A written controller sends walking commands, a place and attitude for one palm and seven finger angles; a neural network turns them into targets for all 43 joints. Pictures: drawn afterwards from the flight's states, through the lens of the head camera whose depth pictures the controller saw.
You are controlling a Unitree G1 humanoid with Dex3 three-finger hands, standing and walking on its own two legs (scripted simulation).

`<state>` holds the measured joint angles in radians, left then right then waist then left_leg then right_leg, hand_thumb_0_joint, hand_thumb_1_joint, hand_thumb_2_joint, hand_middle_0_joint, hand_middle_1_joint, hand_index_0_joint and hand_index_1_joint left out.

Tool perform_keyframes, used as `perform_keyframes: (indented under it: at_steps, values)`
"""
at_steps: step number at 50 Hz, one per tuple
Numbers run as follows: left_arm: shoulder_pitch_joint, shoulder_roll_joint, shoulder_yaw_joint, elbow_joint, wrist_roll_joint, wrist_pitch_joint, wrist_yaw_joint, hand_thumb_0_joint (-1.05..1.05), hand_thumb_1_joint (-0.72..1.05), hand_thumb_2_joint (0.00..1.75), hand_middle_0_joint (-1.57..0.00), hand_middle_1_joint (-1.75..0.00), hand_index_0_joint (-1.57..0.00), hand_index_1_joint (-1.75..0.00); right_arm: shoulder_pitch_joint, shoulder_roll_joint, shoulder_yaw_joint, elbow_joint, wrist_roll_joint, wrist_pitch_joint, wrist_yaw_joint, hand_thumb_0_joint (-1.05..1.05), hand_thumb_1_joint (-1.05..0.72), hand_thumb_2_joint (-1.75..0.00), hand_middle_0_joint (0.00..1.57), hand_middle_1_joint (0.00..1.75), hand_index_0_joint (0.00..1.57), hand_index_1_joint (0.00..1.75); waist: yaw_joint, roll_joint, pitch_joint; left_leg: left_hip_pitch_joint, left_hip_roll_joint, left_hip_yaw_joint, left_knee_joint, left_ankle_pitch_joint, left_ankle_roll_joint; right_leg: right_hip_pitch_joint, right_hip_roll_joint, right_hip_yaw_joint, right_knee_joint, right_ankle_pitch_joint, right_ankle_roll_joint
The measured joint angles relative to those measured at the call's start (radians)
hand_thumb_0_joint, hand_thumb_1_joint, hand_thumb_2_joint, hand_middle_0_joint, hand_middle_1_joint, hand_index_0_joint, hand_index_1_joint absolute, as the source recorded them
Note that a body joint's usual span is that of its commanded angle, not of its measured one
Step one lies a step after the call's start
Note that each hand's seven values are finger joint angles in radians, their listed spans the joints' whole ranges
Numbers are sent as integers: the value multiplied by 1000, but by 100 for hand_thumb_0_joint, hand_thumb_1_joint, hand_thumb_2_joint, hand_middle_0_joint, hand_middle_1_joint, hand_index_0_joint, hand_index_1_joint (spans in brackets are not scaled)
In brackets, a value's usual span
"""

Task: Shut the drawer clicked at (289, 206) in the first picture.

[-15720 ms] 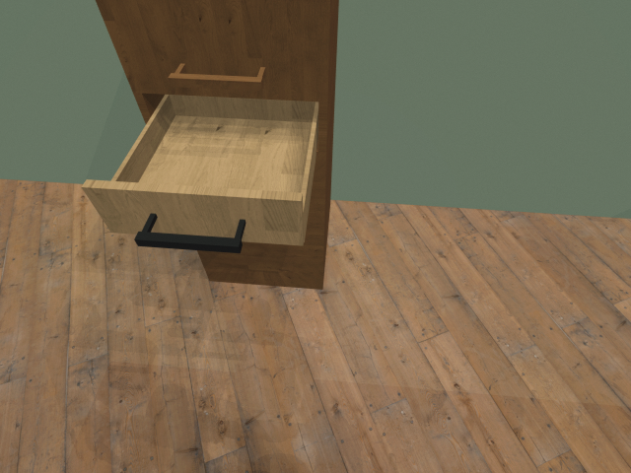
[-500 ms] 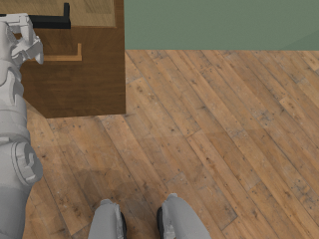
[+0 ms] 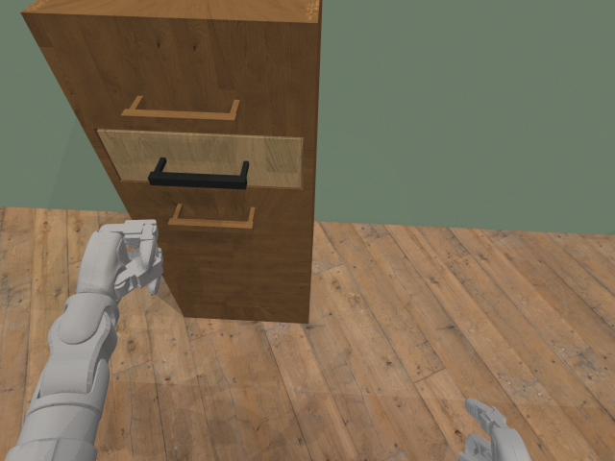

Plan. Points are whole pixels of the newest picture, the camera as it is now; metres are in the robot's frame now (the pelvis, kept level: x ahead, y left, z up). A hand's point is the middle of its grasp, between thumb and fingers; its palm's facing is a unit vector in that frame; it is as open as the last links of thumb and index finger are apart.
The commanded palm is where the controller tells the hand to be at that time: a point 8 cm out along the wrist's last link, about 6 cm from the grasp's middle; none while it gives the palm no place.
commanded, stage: draw the hand back to the body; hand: left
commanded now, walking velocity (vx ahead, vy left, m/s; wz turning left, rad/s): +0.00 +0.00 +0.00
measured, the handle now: (200, 172) +0.63 +0.22 -0.02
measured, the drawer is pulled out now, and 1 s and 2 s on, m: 0.00 0.00 0.00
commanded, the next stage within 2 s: step back with the hand held close in 0.78 s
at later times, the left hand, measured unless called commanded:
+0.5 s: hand (66, 334) +0.21 +0.22 +0.17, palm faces +0.34 -0.87 -0.35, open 3.3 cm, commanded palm +0.15 +0.26 +0.19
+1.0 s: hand (25, 351) +0.18 +0.22 +0.20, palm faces +0.38 -0.82 -0.43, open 3.3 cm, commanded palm +0.13 +0.26 +0.21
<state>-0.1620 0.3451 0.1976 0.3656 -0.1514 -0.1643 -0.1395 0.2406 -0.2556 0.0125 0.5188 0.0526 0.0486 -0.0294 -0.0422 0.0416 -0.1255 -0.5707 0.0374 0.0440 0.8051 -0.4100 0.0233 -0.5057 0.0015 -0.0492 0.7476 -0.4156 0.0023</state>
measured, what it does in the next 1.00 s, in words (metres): stands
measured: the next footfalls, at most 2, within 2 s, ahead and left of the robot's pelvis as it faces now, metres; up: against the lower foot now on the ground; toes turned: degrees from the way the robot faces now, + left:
none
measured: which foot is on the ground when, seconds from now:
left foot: down 0.00-1.00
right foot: down 0.00-1.00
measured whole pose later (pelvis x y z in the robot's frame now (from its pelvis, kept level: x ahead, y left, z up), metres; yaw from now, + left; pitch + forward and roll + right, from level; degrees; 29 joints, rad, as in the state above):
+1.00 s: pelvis +0.00 -0.02 +0.04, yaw +0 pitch -3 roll -1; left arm 0.54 0.34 0.31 -0.47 -0.06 -0.14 0.10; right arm 0.19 -0.23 0.02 0.60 -0.01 -0.08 -0.07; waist 0.04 0.08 0.00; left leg -0.14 0.04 0.05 0.43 -0.25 0.00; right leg -0.07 0.02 -0.04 0.36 -0.24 -0.02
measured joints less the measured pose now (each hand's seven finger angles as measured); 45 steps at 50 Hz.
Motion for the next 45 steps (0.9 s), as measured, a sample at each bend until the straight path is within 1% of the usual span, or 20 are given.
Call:
perform_keyframes:
  at_steps: [2, 5, 8, 11, 14, 20, 26, 32, 36, 40, 45]
  values:
    - [54, -14, -21, -66, 26, 33, 75, 2, 90, 90, -140, -160, -140, -160, -14, 8, 7, -2, 1, 2, -16, 1, -91, -89, 20, 30, 20, 30, 12, 1, 16, 54, -5, 5, -46, 22, 0, 49, -4, 4, -37, 18, -1]
    - [113, -25, -34, -141, 51, 72, 156, 2, 89, 90, -141, -160, -140, -159, -31, 19, 21, 5, -1, -2, -37, 1, -91, -89, 20, 30, 20, 30, 28, 2, 40, 129, -13, 8, -109, 52, 0, 119, -8, 6, -90, 42, -2]
    - [157, -24, -33, -209, 63, 95, 206, 2, 89, 90, -141, -160, -140, -159, -42, 28, 33, 20, -4, -13, -49, 1, -91, -89, 20, 30, 21, 30, 44, 1, 62, 199, -17, 8, -169, 79, -3, 186, -10, 5, -141, 64, -4]
    - [210, -22, -29, -288, 68, 107, 234, 2, 89, 90, -141, -160, -140, -159, -48, 30, 40, 35, -8, -32, -52, 1, -91, -89, 20, 30, 21, 30, 55, 7, 78, 264, -19, 7, -222, 102, -6, 251, -10, 4, -193, 86, -6]
    - [279, -24, -26, -373, 67, 109, 243, 2, 90, 90, -140, -160, -140, -159, -50, 28, 42, 47, -14, -48, -49, 1, -91, -89, 20, 30, 21, 30, 63, 16, 90, 323, -21, 9, -270, 121, -7, 307, -10, 5, -239, 104, -7]
    - [430, -30, -14, -522, 66, 108, 234, 1, 89, 90, -141, -160, -141, -159, -53, 23, 37, 68, -28, -70, -42, 1, -91, -89, 20, 30, 21, 30, 73, 26, 113, 407, -19, 12, -343, 150, -13, 388, -5, 7, -307, 131, -11]
    - [585, -16, 32, -696, 69, 97, 234, 2, 89, 90, -141, -160, -141, -159, -42, 18, 21, 79, -42, -104, -37, 1, -91, -89, 20, 30, 21, 30, 86, 31, 127, 446, -12, 8, -374, 161, -20, 432, 4, 4, -348, 146, -17]
    - [724, 6, 87, -852, 72, 65, 238, 1, 89, 90, -141, -160, -141, -159, -32, 16, 4, 89, -48, -137, -35, 2, -91, -89, 20, 30, 21, 30, 104, 46, 120, 461, -6, 4, -376, 158, -24, 455, 11, 0, -366, 151, -20]
    - [731, -8, 93, -844, 76, 50, 240, 1, 89, 90, -141, -160, -141, -159, -41, 16, -1, 97, -49, -144, -40, 2, -91, -89, 20, 30, 21, 30, 111, 54, 130, 465, -5, -3, -375, 160, -24, 466, 13, -7, -373, 154, -21]
    - [690, -35, 76, -784, 81, 62, 244, 1, 89, 90, -141, -160, -141, -159, -51, 19, 1, 102, -53, -146, -50, 2, -91, -89, 20, 30, 21, 30, 113, 51, 149, 465, -5, -6, -379, 168, -25, 465, 13, -10, -375, 160, -22]
    - [682, -34, 58, -792, 87, 75, 247, 1, 89, 90, -141, -160, -141, -159, -42, 27, 7, 109, -61, -165, -53, 2, -91, -89, 20, 30, 21, 30, 109, 38, 152, 472, -3, 0, -387, 170, -26, 468, 15, -3, -380, 163, -23]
